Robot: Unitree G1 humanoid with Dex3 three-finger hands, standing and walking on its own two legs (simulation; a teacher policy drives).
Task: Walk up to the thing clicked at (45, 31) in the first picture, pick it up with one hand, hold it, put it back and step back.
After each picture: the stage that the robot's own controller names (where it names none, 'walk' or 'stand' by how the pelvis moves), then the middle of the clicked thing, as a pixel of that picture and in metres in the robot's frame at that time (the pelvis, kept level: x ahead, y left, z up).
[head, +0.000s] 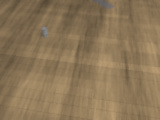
stand; (44, 32) +1.56 +0.44 -0.72
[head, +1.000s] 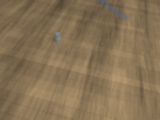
walk; (57, 37) +1.46 +0.21 -0.70
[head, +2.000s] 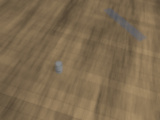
walk; (58, 67) +0.95 +0.17 -0.71
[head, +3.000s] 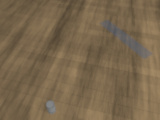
walk; (51, 107) +0.57 +0.22 -0.71
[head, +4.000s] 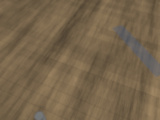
stand; (40, 118) +0.43 +0.29 -0.68
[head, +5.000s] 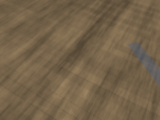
stand; out of the picture +0.43 +0.23 -0.72
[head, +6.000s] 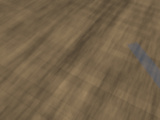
stand; out of the picture +0.40 +0.24 -0.72
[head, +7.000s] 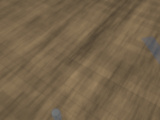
stand; (56, 115) +0.49 +0.26 -0.72
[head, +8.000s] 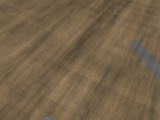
stand; out of the picture +0.46 +0.24 -0.70
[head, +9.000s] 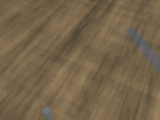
stand; (47, 113) +0.48 +0.27 -0.71
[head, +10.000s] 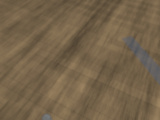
stand; out of the picture +0.47 +0.26 -0.73
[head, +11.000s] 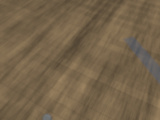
stand; out of the picture +0.47 +0.26 -0.73
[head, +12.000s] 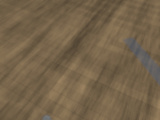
stand; out of the picture +0.47 +0.26 -0.73
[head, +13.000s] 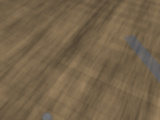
go down; (47, 119) +0.47 +0.26 -0.72
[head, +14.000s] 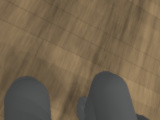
go down; out of the picture +0.54 +0.32 -0.30
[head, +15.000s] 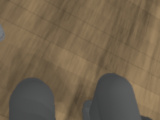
approach; out of the picture +0.54 +0.31 -0.29
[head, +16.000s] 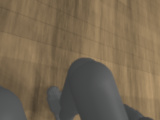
close in; out of the picture +0.51 +0.37 -0.23
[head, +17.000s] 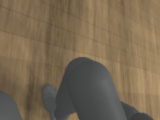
close; out of the picture +0.50 +0.38 -0.24
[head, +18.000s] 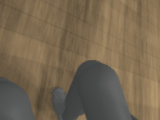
close; out of the picture +0.47 +0.34 -0.24
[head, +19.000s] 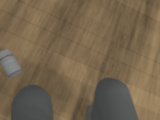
lift; (9, 63) +0.45 +0.27 -0.34
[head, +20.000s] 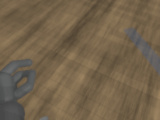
hold; out of the picture +0.40 +0.23 -0.68
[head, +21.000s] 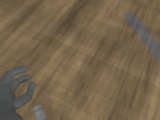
close; (40, 114) +0.40 +0.26 -0.66
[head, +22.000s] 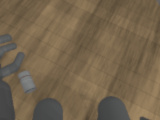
close; (27, 82) +0.44 +0.28 -0.47
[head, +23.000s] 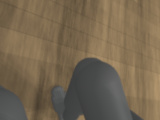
approach; out of the picture +0.40 +0.36 -0.26
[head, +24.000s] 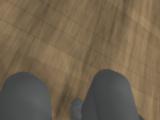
lift; out of the picture +0.40 +0.34 -0.28
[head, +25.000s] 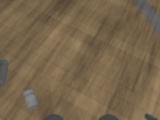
close; (30, 99) +0.40 +0.30 -0.57
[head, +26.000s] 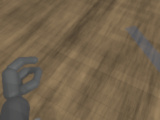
hold; out of the picture +0.38 +0.30 -0.69
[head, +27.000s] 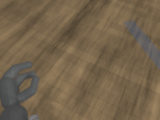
close; out of the picture +0.37 +0.31 -0.69
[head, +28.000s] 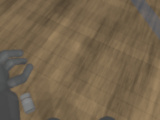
close; (27, 103) +0.39 +0.32 -0.59
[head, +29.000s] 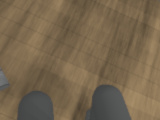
crouch; out of the picture +0.42 +0.34 -0.41
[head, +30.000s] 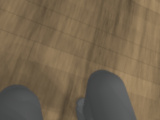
lower; out of the picture +0.40 +0.37 -0.31
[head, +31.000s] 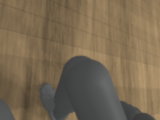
lower; out of the picture +0.36 +0.41 -0.26
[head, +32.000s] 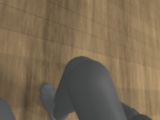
lower; out of the picture +0.35 +0.41 -0.27
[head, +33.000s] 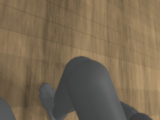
lower; out of the picture +0.35 +0.42 -0.27
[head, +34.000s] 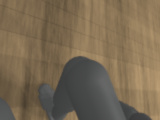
lower; out of the picture +0.35 +0.42 -0.27
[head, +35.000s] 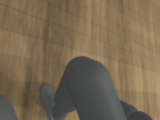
open; out of the picture +0.35 +0.42 -0.28
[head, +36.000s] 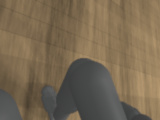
withdraw; out of the picture +0.35 +0.42 -0.28
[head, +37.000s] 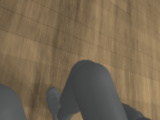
withdraw; out of the picture +0.36 +0.42 -0.29
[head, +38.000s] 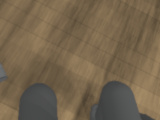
walk; out of the picture +0.40 +0.37 -0.38
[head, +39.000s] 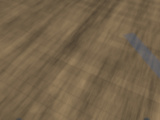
stand; out of the picture +0.34 +0.34 -0.69
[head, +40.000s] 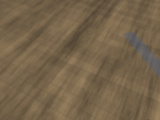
stand; out of the picture +0.36 +0.36 -0.69
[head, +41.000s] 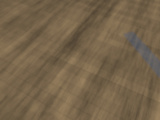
stand; out of the picture +0.35 +0.35 -0.69
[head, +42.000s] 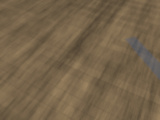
stand; out of the picture +0.37 +0.36 -0.75
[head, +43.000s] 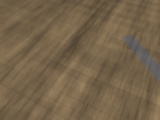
stand; out of the picture +0.32 +0.37 -0.75
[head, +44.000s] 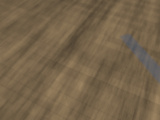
walk; out of the picture +0.32 +0.37 -0.75
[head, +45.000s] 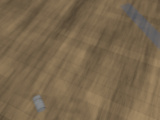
walk; (39, 103) +0.49 +0.38 -0.73
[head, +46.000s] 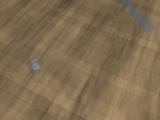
walk; (35, 66) +0.81 +0.37 -0.72
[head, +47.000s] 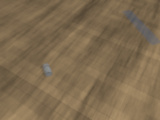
stand; (47, 70) +0.96 +0.35 -0.73
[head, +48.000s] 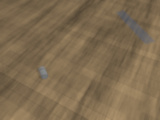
stand; (43, 72) +0.97 +0.38 -0.75
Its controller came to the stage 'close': yes
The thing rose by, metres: 0.01
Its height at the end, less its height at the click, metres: -0.02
